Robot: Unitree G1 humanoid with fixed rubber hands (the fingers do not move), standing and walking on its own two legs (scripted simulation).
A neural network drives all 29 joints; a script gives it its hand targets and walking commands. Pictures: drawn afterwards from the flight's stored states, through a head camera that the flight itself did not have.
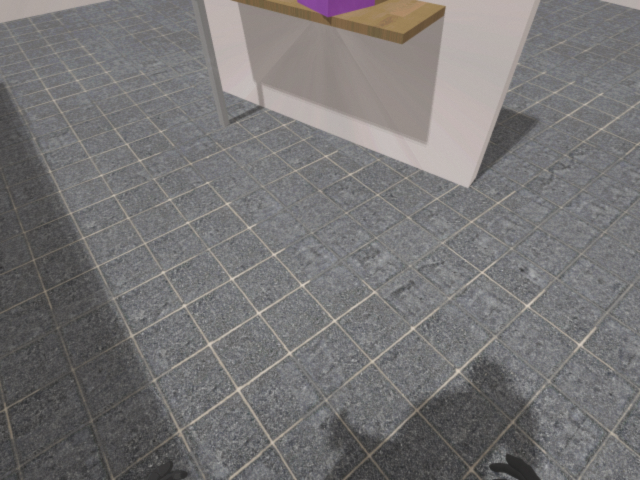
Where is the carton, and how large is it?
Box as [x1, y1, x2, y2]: [297, 0, 374, 16]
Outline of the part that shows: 297,0 298,2 326,16 374,5 374,0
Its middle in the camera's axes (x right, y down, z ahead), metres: +0.05 -0.98 +1.39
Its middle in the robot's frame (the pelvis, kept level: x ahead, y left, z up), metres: +1.71 -0.04 +0.10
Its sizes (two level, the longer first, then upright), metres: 0.217 0.208 0.229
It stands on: a table, 0.75 m high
